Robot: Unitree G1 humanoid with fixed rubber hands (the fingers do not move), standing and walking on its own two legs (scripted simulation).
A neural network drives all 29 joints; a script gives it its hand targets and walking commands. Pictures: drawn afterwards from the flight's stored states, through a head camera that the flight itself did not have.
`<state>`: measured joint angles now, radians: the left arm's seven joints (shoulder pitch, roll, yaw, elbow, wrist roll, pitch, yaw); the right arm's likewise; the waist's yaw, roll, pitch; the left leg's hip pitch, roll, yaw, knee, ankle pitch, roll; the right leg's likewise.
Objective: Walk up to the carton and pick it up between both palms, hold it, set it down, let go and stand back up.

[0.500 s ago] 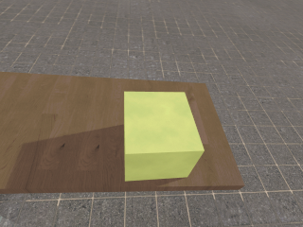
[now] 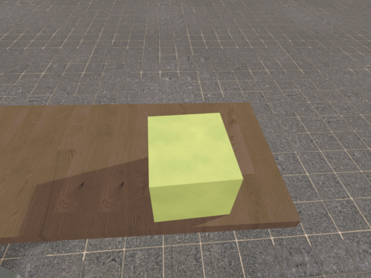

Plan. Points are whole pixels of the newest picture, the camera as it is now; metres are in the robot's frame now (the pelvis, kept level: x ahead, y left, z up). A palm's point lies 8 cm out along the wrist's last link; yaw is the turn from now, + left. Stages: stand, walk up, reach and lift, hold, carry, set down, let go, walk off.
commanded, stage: walk up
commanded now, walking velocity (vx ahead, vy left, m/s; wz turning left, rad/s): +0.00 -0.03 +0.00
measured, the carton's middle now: (188, 165) +0.45 -0.02 -0.06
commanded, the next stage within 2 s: stand in 0.12 s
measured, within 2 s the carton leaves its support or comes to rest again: neither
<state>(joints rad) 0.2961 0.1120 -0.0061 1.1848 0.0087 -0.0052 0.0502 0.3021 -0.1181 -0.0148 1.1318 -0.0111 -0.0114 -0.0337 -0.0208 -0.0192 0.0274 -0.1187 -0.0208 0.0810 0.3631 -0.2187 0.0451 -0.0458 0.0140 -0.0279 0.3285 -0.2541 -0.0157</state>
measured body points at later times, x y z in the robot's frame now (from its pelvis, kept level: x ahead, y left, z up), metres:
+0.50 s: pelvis -0.01 +0.00 +0.00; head +0.01 +0.00 +0.45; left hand -0.05 +0.20 -0.16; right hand -0.04 -0.20 -0.17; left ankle -0.01 +0.08 -0.75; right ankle -0.05 -0.11 -0.75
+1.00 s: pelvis -0.04 -0.03 -0.02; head -0.01 -0.01 +0.43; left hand +0.10 +0.17 -0.13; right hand +0.13 -0.22 -0.12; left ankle -0.01 +0.09 -0.75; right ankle -0.05 -0.11 -0.75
